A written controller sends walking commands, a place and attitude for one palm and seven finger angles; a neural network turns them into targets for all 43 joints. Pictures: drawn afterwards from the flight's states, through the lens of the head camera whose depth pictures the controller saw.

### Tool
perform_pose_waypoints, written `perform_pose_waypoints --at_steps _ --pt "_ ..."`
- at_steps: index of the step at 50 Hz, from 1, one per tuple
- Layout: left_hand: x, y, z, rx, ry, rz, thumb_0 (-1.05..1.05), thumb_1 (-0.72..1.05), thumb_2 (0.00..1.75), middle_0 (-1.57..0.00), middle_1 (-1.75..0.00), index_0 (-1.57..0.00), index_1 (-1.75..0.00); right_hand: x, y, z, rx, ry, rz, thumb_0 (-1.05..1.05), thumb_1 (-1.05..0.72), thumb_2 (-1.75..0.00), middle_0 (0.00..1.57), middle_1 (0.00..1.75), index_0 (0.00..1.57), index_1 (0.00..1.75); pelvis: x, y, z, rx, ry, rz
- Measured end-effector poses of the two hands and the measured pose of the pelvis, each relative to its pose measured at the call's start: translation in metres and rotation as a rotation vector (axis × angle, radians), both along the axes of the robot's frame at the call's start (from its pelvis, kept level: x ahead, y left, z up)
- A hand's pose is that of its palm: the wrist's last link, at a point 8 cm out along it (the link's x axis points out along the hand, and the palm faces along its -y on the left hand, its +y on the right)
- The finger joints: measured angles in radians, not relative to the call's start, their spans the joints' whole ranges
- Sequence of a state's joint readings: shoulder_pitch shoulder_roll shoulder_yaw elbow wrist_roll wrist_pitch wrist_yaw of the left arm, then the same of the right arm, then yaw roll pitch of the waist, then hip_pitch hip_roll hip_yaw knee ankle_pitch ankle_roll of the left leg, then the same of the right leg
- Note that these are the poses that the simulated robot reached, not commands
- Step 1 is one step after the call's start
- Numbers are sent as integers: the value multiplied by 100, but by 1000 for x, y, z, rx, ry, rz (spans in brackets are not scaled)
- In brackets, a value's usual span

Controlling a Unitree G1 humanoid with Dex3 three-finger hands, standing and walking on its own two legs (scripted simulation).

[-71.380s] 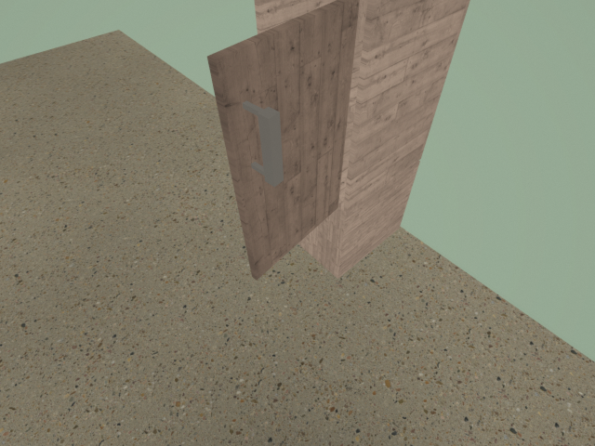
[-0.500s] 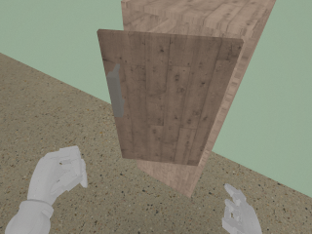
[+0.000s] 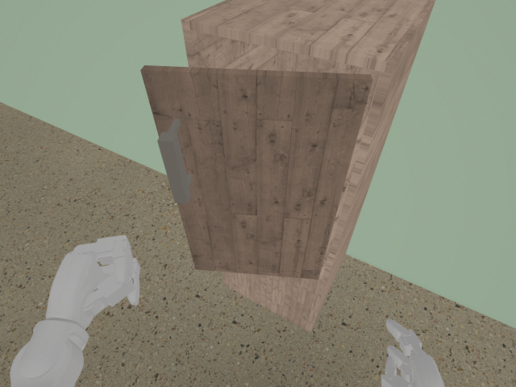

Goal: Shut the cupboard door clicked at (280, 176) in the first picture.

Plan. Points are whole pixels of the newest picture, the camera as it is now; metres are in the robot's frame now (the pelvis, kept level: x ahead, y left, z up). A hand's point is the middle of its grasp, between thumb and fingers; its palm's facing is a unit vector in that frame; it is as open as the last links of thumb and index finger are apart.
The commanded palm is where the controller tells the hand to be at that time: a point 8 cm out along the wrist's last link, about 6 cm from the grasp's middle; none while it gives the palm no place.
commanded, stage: raise the hand and make a fist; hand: left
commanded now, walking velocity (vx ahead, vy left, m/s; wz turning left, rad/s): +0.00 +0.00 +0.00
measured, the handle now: (179, 162) +0.47 +0.18 +0.11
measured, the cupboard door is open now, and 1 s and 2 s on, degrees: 25 25 23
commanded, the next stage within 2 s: bring the fist close to the handle in 0.08 s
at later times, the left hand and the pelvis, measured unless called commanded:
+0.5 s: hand (147, 250) +0.27 +0.18 +0.11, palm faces +0.00 -1.00 -0.05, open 3.1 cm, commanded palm +0.25 +0.23 +0.11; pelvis +0.01 -0.01 +0.00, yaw +0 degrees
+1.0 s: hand (168, 220) +0.33 +0.17 +0.11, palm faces +0.00 -1.00 -0.04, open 3.1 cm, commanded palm +0.31 +0.21 +0.11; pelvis +0.01 +0.00 +0.00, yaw -1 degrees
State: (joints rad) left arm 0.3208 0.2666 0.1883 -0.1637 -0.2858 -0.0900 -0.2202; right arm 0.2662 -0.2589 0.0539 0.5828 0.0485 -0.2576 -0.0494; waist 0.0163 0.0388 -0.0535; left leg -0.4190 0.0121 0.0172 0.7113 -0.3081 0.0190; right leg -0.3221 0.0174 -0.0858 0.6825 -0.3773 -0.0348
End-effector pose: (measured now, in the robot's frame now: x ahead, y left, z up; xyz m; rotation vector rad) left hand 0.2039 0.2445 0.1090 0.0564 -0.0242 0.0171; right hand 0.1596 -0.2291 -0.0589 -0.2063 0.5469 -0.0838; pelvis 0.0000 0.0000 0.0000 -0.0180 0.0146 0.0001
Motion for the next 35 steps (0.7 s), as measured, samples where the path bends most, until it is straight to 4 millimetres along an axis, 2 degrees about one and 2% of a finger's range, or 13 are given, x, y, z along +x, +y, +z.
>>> perform_pose_waypoints --at_steps 13,27,35 --pt "2 -10 3 10 -15 1 1 90 90 -130 -150 -130 -150 8 -8 -4 18 -10 3 1 -90 -90 20 30 20 30 3 -11 -1 6 1 2" --pt "53 -12 5 -6 -19 -26 1 90 90 -130 -150 -130 -150 5 -14 -8 10 32 -36 1 -90 -90 20 30 20 30 8 -9 1 13 14 -8" --pt "66 -20 3 -13 -20 -25 1 90 90 -130 -150 -130 -150 3 -11 -8 15 50 -48 1 -90 -90 20 30 20 30 13 -5 2 17 19 -18"
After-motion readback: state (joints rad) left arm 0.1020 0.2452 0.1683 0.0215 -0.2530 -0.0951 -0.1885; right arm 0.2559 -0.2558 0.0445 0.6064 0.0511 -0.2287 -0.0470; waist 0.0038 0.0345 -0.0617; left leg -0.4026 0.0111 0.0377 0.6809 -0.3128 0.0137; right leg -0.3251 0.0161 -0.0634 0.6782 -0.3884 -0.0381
